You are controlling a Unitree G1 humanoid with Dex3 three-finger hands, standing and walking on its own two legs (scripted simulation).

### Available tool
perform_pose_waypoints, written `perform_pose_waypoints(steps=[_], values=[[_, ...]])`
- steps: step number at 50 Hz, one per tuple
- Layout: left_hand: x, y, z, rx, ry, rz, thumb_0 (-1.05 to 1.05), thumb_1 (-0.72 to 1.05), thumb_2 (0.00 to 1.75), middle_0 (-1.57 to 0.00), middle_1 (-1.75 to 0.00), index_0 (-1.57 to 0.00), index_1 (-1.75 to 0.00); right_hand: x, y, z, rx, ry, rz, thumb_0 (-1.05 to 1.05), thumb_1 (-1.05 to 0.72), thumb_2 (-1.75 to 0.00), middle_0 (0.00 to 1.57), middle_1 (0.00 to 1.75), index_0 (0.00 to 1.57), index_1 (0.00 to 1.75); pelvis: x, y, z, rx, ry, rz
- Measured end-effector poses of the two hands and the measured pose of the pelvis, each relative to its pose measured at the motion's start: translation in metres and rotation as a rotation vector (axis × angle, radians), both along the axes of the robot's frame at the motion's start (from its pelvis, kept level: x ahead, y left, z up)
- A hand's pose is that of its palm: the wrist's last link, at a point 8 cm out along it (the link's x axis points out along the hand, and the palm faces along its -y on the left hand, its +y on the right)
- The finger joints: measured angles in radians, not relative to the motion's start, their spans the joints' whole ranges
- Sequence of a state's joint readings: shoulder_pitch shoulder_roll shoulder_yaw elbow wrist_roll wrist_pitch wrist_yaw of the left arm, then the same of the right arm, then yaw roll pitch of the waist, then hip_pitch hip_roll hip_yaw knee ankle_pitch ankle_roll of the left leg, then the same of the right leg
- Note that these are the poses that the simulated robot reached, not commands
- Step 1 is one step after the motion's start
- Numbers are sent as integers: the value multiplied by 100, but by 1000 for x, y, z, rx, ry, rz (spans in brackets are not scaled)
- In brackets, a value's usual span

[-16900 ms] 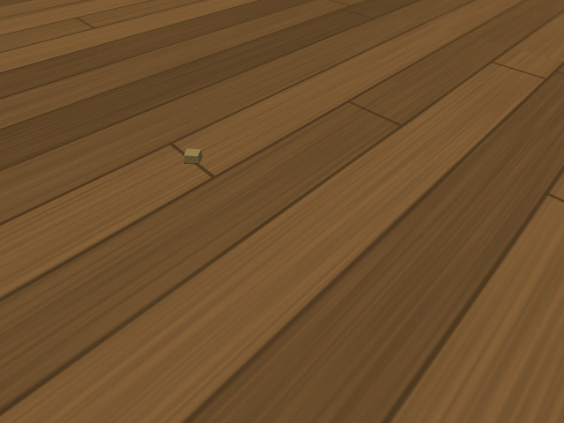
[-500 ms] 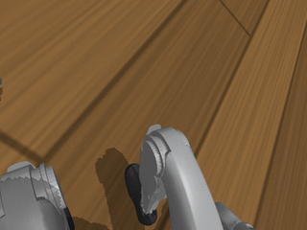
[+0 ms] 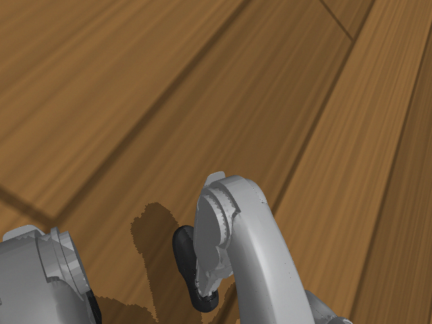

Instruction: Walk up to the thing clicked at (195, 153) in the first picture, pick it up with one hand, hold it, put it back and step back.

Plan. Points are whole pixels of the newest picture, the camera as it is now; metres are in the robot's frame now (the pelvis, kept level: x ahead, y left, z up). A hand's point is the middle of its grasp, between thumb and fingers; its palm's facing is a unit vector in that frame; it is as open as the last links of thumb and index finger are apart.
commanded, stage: rest palm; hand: left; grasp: from above
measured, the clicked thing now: out of the picture +0.45 +0.32 -0.27
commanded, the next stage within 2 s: close in 0.22 s
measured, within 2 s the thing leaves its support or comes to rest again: neither
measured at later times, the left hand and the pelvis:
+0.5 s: hand out of the picture +0.43 +0.31 -0.25, palm faces -0.55 -0.08 -0.83, open 14.0 cm; pelvis +0.00 +0.00 +0.00, yaw +0 degrees
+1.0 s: hand out of the picture +0.44 +0.31 -0.24, palm faces -0.47 -0.08 -0.88, open 12.7 cm; pelvis +0.00 +0.00 +0.00, yaw +0 degrees
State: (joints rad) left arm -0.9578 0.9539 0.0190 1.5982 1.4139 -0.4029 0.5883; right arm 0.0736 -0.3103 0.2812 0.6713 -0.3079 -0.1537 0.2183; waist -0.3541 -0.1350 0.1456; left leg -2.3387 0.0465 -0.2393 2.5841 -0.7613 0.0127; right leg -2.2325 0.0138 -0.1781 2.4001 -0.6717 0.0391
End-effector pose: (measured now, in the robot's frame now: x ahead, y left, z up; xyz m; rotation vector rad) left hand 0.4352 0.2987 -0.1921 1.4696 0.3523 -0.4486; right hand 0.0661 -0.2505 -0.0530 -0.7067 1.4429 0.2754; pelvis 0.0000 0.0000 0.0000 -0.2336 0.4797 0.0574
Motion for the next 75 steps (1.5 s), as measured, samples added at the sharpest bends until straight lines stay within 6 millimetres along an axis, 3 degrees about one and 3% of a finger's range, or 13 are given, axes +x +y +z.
perform_pose_waypoints(steps=[11,21,33,41,53,62,75], values=[[5,1,12,51,-67,60,0,-52,104,-9,-88,-6,-91,10,-1,5,13,-64,22,0,-91,-90,20,30,20,30,-3,3,0,-5,11,-2],[6,19,-1,42,48,154,0,-50,102,-9,-90,-7,-92,5,-5,8,-7,-63,-19,0,-91,-90,20,30,20,30,-2,2,-1,0,16,6],[1,-1,0,-3,-2,-19,0,-38,95,-15,-90,-14,-89,1,2,2,-6,-5,10,0,-90,-89,20,30,20,30,-1,1,0,-6,-6,0],[6,-8,8,49,-83,7,0,-29,89,-22,-82,-21,-82,5,0,4,8,-35,24,0,-89,-89,20,30,20,30,-4,2,2,-6,9,-7],[13,19,2,55,33,192,0,-22,80,-29,-73,-29,-73,1,-8,10,-8,-67,-32,0,-90,-89,20,30,20,30,-2,1,-1,0,22,1],[5,23,-1,2,65,80,0,-13,74,-34,-71,-35,-70,-6,-1,5,-18,20,-18,0,-90,-89,20,30,20,30,-1,1,0,-9,2,5],[-2,2,10,32,-64,-25,0,7,65,-50,-62,-51,-61,12,4,5,-15,-44,36,0,-89,-89,20,30,20,30,-4,4,2,-13,1,-4]])
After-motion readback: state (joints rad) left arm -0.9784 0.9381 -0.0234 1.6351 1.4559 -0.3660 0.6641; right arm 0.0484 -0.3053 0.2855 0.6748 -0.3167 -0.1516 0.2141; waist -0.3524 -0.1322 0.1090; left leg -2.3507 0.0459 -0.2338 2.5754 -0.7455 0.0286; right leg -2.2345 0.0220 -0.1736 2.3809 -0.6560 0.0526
